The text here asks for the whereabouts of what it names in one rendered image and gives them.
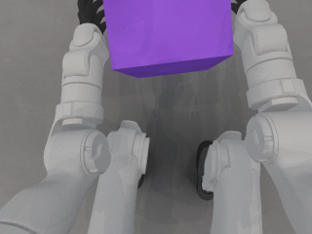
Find left robot forearm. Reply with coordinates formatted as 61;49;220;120
43;22;109;167

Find left robot shin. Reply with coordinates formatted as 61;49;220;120
106;120;143;178

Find robot left upper arm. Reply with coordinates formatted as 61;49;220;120
0;129;111;234

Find right robot hand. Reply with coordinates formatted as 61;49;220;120
231;0;248;15

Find robot right foot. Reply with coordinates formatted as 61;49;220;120
196;140;214;201

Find carton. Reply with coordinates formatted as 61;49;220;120
102;0;234;78

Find left robot hand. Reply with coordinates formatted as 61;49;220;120
77;0;106;35

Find right robot forearm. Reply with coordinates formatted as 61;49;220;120
233;0;312;113

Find robot right upper arm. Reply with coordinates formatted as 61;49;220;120
244;110;312;234

